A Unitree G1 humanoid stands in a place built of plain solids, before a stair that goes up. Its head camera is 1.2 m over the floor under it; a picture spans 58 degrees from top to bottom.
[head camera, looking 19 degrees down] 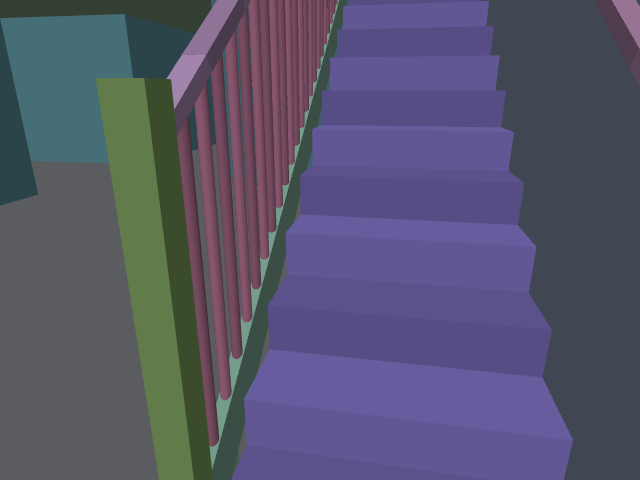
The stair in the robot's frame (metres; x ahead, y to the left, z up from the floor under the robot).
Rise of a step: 0.17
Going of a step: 0.26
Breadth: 0.90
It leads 10 degrees to the right of straight ahead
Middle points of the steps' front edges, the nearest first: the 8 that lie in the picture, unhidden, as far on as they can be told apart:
0.97 -0.22 0.34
1.23 -0.26 0.52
1.49 -0.31 0.69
1.76 -0.36 0.86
2.02 -0.40 1.03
2.28 -0.45 1.20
2.54 -0.50 1.38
2.80 -0.55 1.55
